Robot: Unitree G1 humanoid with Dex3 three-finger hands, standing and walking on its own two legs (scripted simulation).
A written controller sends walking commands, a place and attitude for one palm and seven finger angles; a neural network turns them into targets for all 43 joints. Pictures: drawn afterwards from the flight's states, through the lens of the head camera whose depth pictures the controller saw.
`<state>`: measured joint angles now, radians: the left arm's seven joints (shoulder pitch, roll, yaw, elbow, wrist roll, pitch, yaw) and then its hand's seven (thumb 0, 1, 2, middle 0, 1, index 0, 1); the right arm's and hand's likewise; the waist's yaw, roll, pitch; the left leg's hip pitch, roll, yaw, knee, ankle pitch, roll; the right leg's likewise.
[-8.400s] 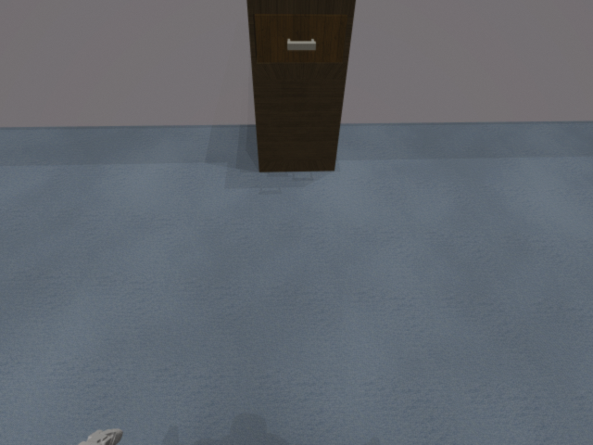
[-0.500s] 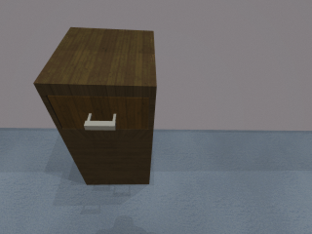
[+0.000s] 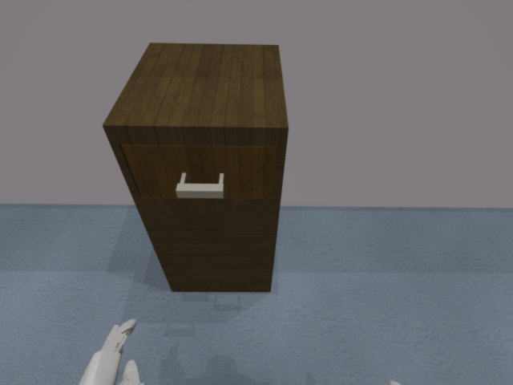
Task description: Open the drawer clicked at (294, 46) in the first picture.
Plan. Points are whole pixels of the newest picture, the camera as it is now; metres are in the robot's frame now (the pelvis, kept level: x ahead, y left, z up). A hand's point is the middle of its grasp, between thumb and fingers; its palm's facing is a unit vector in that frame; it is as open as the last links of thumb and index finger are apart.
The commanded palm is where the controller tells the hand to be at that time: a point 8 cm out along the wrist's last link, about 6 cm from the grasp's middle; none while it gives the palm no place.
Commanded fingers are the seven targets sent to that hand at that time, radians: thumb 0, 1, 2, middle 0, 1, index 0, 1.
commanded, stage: raise the hand with hooked fingers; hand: left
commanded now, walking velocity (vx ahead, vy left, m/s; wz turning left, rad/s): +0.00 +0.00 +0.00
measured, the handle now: (201, 184) +0.57 +0.18 -0.08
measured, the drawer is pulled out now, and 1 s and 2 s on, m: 0.00 0.00 0.00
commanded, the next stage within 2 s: move the hooked fingers above the handle in 1.74 s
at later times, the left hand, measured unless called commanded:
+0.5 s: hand (121, 326) +0.21 +0.23 -0.02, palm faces +0.23 -0.13 -0.97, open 10.0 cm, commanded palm +0.19 +0.22 +0.03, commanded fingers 0.00 0.11 0.56 -0.26 -0.81 -0.26 -0.81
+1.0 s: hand (125, 257) +0.30 +0.24 +0.03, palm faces +0.11 -0.15 -0.98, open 12.8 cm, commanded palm +0.27 +0.24 +0.10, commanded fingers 0.00 -0.48 0.31 -0.30 -1.18 -0.30 -1.18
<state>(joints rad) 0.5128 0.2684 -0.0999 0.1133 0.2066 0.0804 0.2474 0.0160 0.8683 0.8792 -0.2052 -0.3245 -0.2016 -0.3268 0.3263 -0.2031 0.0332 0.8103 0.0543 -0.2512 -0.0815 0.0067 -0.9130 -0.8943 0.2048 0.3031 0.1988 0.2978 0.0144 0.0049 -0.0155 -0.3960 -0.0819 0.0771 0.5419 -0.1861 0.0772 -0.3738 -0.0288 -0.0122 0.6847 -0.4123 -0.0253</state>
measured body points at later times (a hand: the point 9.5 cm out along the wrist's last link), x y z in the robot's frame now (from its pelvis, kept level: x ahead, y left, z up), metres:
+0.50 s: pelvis -0.03 +0.00 -0.05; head -0.04 +0.00 +0.40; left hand +0.19 +0.23 +0.03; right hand +0.21 -0.21 -0.10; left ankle +0.08 +0.04 -0.73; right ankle +0.04 -0.12 -0.72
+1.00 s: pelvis +0.02 +0.03 -0.01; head +0.02 +0.02 +0.44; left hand +0.29 +0.25 +0.08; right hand +0.19 -0.21 -0.11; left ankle +0.08 +0.05 -0.73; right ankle +0.04 -0.12 -0.72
